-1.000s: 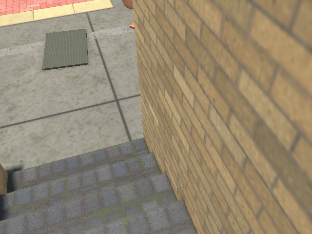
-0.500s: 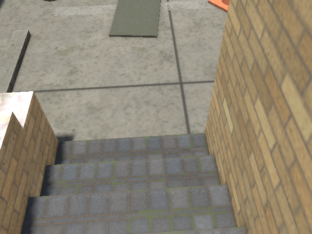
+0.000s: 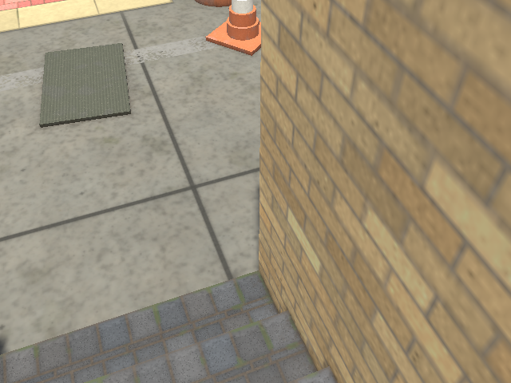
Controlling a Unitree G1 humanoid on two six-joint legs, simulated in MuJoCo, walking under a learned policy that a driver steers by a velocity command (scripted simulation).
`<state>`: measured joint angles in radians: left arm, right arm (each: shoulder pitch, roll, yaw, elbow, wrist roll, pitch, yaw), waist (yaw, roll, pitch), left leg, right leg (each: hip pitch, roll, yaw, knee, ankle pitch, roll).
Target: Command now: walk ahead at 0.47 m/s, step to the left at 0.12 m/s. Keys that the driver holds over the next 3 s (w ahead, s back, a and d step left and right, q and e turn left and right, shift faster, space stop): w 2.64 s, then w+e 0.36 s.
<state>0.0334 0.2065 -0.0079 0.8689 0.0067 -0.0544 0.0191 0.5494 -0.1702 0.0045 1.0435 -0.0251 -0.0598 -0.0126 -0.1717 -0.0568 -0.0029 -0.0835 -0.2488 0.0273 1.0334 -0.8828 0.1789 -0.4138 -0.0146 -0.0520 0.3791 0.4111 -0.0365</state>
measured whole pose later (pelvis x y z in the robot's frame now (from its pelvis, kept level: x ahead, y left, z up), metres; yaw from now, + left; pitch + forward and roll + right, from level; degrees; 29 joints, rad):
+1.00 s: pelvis +0.45 +0.21 -0.24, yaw -1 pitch +1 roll +1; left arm 0.05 0.20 0.01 0.88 0.04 -0.03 -0.06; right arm 0.56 -0.17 0.02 1.07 -0.02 -0.12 0.00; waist -0.11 -0.03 -0.03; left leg -0.18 -0.15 0.01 0.82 -0.67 0.13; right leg -0.67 -0.06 0.04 0.63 0.43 -0.05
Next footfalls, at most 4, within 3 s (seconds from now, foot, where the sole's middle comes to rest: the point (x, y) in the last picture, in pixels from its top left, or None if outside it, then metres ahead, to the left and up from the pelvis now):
0.52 left None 0.36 0.27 -0.96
1.14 right None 0.69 0.13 -1.11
1.66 left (116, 347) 0.93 0.40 -1.26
2.24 right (152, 280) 1.31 0.28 -1.41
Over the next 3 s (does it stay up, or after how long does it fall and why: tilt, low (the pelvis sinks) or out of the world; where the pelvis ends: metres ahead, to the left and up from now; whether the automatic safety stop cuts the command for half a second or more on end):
stays up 1.58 0.42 -0.63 its command is cut before an obstacle from the start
